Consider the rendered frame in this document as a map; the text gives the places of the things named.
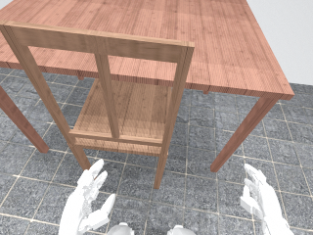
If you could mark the robot right hand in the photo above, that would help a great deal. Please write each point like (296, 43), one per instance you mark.
(264, 200)

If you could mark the robot right forearm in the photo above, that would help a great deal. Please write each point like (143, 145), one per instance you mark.
(275, 225)

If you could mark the chair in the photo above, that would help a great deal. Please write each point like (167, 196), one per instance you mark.
(117, 116)

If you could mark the table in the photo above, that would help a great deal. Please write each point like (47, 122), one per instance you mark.
(231, 54)

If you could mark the left robot thigh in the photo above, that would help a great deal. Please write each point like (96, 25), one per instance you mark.
(121, 230)

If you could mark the robot right shin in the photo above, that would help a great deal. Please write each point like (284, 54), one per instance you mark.
(178, 226)

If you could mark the robot left hand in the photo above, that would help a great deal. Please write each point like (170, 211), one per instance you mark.
(79, 203)

